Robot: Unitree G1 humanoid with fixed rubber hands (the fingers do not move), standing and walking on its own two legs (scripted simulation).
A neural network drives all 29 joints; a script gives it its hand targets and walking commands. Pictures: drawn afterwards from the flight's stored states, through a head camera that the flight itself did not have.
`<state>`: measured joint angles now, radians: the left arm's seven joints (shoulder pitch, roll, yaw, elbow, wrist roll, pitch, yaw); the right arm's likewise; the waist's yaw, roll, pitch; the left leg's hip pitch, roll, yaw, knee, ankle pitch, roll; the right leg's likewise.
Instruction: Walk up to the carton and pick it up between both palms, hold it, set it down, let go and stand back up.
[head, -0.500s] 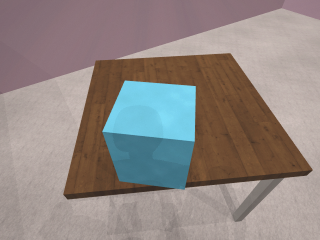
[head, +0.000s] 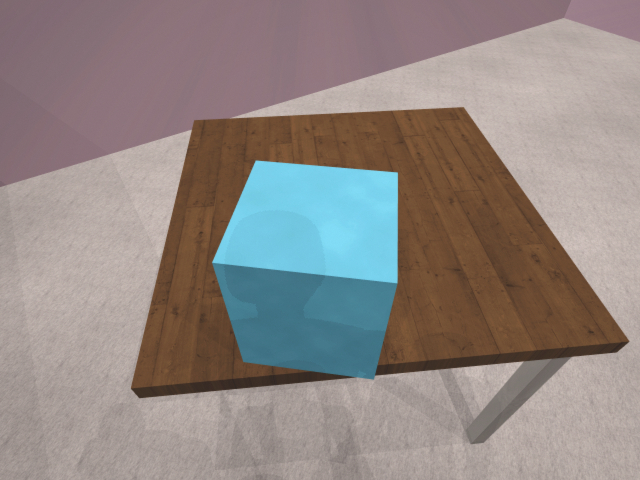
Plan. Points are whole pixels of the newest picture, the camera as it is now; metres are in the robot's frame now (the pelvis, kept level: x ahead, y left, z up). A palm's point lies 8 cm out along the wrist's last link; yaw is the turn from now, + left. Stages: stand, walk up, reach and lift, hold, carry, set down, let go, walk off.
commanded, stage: stand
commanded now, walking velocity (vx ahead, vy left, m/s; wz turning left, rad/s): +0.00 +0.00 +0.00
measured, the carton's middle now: (316, 272) +0.43 +0.02 +0.01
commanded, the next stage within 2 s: none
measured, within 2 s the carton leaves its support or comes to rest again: neither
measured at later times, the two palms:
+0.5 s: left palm out of the picture -0.02 +0.22 -0.15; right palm out of the picture -0.04 -0.20 -0.14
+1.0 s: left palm out of the picture -0.02 +0.22 -0.15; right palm out of the picture -0.04 -0.20 -0.14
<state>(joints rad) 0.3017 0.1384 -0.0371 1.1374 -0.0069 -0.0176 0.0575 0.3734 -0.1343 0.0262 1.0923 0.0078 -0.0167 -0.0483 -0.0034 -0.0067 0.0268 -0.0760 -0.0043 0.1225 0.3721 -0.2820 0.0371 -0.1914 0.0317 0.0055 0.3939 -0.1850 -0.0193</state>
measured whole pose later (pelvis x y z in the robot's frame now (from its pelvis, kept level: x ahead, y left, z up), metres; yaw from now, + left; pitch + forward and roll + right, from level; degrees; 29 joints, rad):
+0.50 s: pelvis +0.00 +0.01 +0.00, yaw +0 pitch -1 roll +0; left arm 0.30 0.14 -0.04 1.15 -0.01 -0.01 0.06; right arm 0.38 -0.13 0.03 1.09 0.01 -0.02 -0.05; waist 0.00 -0.01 0.03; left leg -0.07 -0.02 0.12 0.36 -0.28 0.05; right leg -0.19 0.02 0.01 0.40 -0.19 -0.01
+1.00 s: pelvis +0.00 +0.01 +0.00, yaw +1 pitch -1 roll +0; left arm 0.29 0.14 -0.04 1.16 -0.01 -0.02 0.06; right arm 0.38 -0.12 0.02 1.09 0.01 -0.02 -0.05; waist 0.00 -0.01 0.03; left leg -0.07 -0.02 0.12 0.36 -0.28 0.05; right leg -0.19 0.01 0.00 0.40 -0.19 -0.01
